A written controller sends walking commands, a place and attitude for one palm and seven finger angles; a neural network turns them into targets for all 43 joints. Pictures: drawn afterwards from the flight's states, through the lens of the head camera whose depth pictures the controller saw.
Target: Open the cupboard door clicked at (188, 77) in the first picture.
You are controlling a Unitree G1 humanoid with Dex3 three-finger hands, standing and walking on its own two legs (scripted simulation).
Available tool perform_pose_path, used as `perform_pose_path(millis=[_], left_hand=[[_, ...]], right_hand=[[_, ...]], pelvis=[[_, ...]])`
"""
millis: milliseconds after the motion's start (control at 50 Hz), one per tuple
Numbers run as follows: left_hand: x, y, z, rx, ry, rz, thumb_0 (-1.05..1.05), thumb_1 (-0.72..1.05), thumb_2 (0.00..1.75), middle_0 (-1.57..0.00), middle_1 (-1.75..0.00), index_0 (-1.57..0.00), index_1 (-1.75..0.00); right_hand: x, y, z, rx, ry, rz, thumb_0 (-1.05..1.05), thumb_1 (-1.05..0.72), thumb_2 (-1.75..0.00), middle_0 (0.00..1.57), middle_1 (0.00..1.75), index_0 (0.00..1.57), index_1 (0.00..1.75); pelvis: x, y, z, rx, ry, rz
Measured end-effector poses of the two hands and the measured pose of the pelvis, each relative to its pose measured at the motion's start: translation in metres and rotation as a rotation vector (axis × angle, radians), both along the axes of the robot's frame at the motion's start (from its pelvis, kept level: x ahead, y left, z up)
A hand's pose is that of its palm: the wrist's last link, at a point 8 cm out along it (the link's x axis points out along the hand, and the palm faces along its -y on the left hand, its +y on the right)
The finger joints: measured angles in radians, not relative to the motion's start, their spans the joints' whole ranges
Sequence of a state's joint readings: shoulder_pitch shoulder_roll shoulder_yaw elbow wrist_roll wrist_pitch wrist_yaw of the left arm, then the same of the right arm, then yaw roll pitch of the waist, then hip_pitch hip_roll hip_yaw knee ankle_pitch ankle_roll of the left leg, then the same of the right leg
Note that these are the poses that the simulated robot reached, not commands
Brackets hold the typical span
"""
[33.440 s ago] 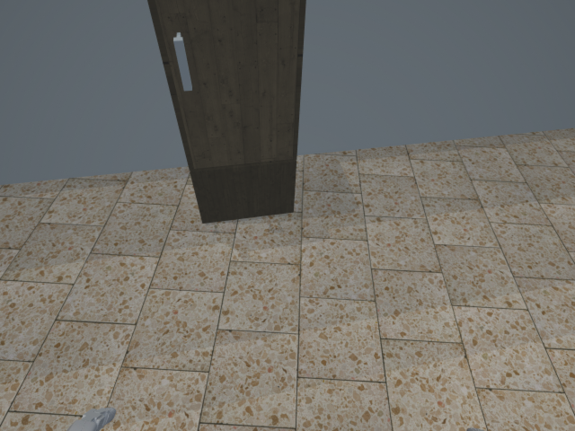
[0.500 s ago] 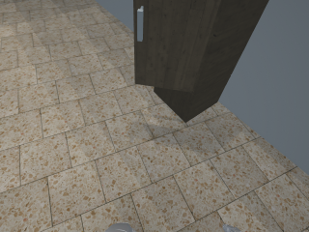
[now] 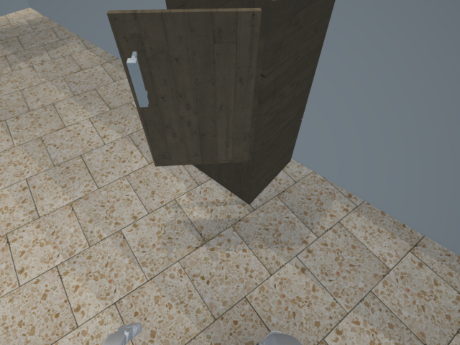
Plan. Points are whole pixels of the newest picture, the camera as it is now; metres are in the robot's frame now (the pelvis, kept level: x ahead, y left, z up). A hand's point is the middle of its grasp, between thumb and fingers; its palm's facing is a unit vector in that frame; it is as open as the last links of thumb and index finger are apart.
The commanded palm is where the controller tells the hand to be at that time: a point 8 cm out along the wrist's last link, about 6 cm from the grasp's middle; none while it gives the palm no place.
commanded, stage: take the last steps up to it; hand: left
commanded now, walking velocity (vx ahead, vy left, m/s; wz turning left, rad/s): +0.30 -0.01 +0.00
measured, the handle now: (139, 79) +0.79 +0.25 +0.01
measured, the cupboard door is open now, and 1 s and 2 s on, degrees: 44 44 44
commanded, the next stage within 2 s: come to a stop and stand still in 0.38 s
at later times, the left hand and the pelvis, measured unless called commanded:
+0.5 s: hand out of the picture +0.11 +0.16 -0.19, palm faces +0.11 -0.98 -0.14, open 7.3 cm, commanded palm none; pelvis +0.17 +0.00 -0.01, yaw +1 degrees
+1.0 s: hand (155, 284) +0.27 +0.16 -0.17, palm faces +0.04 -0.97 -0.23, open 7.4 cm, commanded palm none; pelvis +0.21 -0.03 +0.00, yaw +2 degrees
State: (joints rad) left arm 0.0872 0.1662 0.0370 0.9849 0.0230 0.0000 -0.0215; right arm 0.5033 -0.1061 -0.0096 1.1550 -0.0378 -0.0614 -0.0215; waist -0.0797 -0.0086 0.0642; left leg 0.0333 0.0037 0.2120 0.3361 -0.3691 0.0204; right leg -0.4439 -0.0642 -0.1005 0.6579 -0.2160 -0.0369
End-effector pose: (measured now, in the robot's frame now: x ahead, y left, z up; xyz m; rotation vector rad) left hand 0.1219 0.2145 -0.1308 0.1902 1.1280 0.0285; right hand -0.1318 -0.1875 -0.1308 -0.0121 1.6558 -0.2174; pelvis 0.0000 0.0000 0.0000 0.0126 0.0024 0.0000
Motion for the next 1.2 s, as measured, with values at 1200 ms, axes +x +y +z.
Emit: perform_pose_path(millis=[1200], left_hand=[[0.134, 0.004, -0.013, 0.042, 0.115, 0.159, 0.01, 0.90, 0.90, -0.20, -0.30, -0.20, -0.30]], right_hand=[[0.357, -0.062, -0.007, -0.096, -0.263, 0.180, 0.01, -0.91, -0.90, 0.20, 0.29, 0.20, 0.30]], pelvis=[[0.200, -0.017, 0.000, -0.008, -0.024, 0.018]])
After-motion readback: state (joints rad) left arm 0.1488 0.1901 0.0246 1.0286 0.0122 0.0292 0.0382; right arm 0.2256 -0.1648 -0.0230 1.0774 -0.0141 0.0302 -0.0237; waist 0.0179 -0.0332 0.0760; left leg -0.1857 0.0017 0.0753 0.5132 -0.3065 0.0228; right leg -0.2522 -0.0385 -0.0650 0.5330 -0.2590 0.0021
